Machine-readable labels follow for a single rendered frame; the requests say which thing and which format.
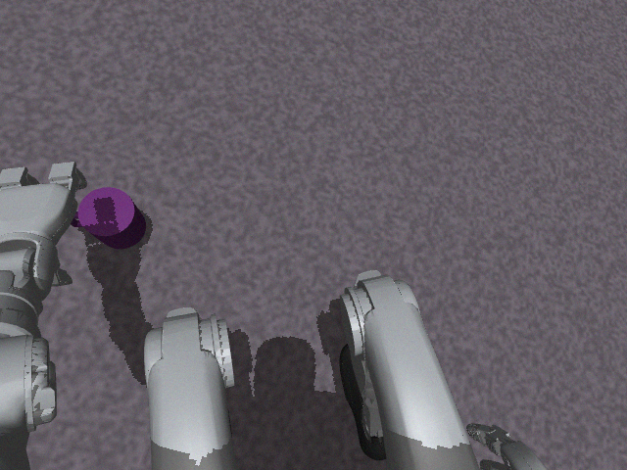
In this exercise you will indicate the right robot hand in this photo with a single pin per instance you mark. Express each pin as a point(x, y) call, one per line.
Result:
point(516, 455)

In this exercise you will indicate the left robot hand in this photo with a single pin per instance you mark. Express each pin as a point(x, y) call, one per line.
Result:
point(46, 210)

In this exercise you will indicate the mug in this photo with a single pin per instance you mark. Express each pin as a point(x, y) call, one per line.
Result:
point(110, 215)

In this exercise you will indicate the left robot arm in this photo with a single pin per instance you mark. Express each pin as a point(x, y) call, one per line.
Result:
point(28, 391)

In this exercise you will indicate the right robot foot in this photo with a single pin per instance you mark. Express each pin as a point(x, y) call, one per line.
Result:
point(373, 447)

